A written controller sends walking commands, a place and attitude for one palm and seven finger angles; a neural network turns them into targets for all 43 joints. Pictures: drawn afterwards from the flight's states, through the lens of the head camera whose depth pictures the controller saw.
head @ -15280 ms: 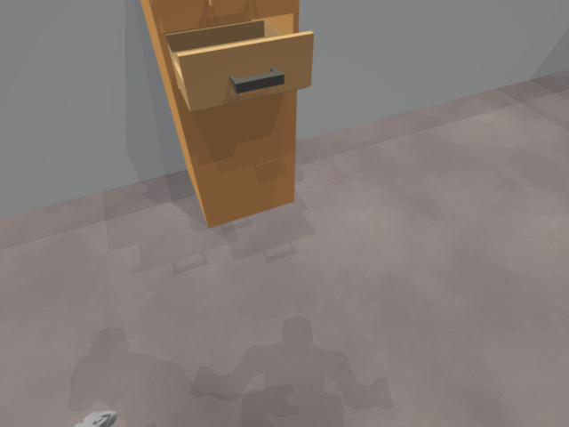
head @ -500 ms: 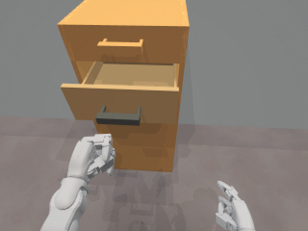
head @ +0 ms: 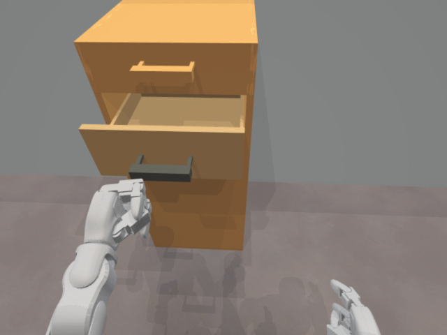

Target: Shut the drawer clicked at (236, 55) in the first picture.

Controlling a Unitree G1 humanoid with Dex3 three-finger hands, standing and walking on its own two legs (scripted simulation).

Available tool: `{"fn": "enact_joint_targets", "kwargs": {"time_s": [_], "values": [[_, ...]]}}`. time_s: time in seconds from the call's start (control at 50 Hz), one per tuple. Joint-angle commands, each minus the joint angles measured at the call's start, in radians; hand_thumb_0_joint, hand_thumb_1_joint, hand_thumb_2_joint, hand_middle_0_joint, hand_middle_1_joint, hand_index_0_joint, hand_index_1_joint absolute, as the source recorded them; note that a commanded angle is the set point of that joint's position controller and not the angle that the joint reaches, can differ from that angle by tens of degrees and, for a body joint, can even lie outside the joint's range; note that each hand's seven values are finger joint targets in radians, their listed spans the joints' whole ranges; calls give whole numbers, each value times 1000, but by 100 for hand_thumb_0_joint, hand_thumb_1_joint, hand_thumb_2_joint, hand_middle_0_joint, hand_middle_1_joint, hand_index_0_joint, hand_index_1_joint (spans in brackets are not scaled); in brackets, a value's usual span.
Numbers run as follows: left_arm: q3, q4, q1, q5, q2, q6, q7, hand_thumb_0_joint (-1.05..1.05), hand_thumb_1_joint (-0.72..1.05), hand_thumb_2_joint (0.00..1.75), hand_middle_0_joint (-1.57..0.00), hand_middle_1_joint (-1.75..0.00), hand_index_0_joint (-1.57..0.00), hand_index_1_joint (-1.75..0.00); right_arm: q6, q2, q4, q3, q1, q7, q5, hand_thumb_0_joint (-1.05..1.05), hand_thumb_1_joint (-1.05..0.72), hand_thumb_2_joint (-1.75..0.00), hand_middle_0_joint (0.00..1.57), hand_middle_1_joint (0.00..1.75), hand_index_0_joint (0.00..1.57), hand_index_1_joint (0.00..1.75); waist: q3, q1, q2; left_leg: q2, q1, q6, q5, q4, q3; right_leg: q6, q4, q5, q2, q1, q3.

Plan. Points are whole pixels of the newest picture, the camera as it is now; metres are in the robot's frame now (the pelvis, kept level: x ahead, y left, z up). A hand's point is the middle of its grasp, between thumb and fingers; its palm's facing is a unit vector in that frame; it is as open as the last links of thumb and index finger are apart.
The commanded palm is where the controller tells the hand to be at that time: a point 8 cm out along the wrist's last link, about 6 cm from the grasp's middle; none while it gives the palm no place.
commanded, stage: bring the fist close to the handle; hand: left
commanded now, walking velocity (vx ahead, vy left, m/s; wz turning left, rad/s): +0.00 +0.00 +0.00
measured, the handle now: (163, 165) +0.48 +0.19 +0.02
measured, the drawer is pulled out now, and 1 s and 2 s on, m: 0.16 0.16 0.15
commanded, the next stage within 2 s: push the drawer shut in 1.46 s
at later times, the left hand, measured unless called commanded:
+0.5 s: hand (161, 210) +0.32 +0.15 +0.07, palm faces -0.01 -1.00 -0.02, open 3.2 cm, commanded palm +0.30 +0.20 +0.07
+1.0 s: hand (173, 206) +0.36 +0.14 +0.02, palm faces +0.00 -1.00 -0.03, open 3.2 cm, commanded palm +0.34 +0.20 +0.02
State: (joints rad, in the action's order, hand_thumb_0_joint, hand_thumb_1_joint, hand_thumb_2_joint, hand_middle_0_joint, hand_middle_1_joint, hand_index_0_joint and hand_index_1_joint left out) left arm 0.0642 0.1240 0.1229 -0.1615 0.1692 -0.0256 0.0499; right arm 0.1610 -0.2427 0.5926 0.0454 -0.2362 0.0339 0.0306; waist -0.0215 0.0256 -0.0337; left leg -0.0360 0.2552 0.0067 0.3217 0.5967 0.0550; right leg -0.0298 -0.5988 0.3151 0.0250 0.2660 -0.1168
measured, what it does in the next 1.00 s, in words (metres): stands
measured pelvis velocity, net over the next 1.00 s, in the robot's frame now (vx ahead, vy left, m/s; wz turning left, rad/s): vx -0.01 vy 0.01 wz -0.02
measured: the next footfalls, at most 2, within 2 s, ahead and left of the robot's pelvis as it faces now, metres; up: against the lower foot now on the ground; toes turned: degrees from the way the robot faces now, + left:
none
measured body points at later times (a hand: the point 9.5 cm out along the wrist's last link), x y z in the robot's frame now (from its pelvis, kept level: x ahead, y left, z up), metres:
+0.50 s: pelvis +0.00 +0.01 -0.01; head +0.02 +0.00 +0.44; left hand +0.31 +0.20 +0.07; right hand +0.15 -0.23 -0.10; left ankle +0.00 +0.12 -0.73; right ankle +0.01 -0.10 -0.73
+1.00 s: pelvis -0.01 +0.01 -0.03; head +0.05 +0.01 +0.42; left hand +0.35 +0.19 +0.03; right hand +0.11 -0.23 -0.14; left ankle +0.00 +0.12 -0.73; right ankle +0.01 -0.10 -0.73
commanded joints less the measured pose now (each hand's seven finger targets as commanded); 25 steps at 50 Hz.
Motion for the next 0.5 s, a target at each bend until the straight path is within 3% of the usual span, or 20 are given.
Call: {"fn": "enact_joint_targets", "kwargs": {"time_s": [0.0,0.04,0.1,0.14,0.16,0.2,0.22,0.26,0.32,0.34,0.36,0.4,0.48], "values": [[31,138,-200,-15,89,-41,35,0,90,90,-140,-160,-140,-160,66,-101,-166,-33,124,12,8,0,-90,-90,20,30,20,30,-106,-6,79,45,-5,-32,-146,-81,-27,24,134,-162,-14,-40,89],[59,140,-197,-26,107,-24,49,0,90,90,-140,-160,-140,-160,61,-101,-173,-31,135,15,10,0,-90,-90,20,30,20,30,-122,6,90,50,5,-32,-143,-85,-19,28,147,-154,-5,-65,105],[102,69,-273,-36,137,-27,43,0,90,90,-140,-160,-140,-160,51,-102,-158,-28,137,24,8,0,-90,-90,20,30,20,30,-75,-7,141,54,43,-32,-102,-77,-18,37,175,-63,-3,-34,129],[123,37,-351,-41,143,-54,32,0,90,90,-140,-160,-140,-160,53,-97,-149,-28,140,26,9,0,-90,-90,20,30,20,30,-69,-13,138,55,54,-31,-72,-73,-18,38,184,0,1,-16,146],[125,32,-388,-38,145,-73,26,0,90,90,-140,-160,-140,-160,55,-94,-145,-28,141,27,7,0,-90,-90,20,30,20,30,-77,-15,96,56,47,-30,-67,-69,-16,35,178,8,0,-5,146],[99,35,-463,-26,135,-121,19,0,90,90,-140,-160,-140,-160,65,-93,-137,-29,124,24,1,0,-90,-90,20,30,20,30,-121,-26,62,53,32,-30,-82,-60,-19,32,150,-23,-4,-4,137],[111,32,-463,-21,145,-146,19,0,90,90,-140,-160,-140,-160,72,-91,-135,-34,122,22,0,0,-90,-90,20,30,20,30,-160,-19,10,52,16,-29,-102,-52,-17,28,133,-66,-5,-16,137],[82,7,-461,-11,121,-186,27,0,90,90,-140,-160,-140,-160,82,-93,-126,-36,99,16,-3,0,-90,-90,20,30,20,30,-214,-23,-34,51,-10,-26,-153,-46,-21,18,85,-171,-13,-21,103],[43,-117,-455,-15,86,-208,56,0,90,90,-140,-160,-140,-160,82,-106,-112,-41,76,14,-3,0,-90,-90,20,30,20,30,-179,-42,48,49,33,-27,-152,-29,-32,23,65,-201,-19,18,89],[58,-144,-471,-15,104,-212,62,0,90,90,-140,-160,-140,-160,80,-113,-106,-45,67,14,-2,0,-90,-90,20,30,20,30,-178,-45,68,48,47,-26,-146,-27,-35,23,60,-194,-21,27,88],[56,-177,-452,-17,93,-212,69,0,90,90,-140,-160,-140,-160,78,-114,-108,-49,66,14,-2,0,-90,-90,20,30,20,30,-176,-38,56,51,56,-24,-144,-23,-31,22,56,-193,-19,32,89],[72,-228,-431,-17,108,-207,72,0,90,90,-140,-160,-140,-160,69,-123,-110,-52,57,12,-2,0,-90,-90,20,30,20,30,-179,-31,104,50,78,-26,-151,-17,-31,23,48,-198,-20,31,85],[76,-205,-503,-10,94,-237,40,0,90,90,-140,-160,-140,-160,56,-115,-118,-58,46,2,-6,0,-90,-90,20,30,20,30,-238,-25,42,48,64,-19,-188,-5,-32,16,5,-237,-19,46,74]]}}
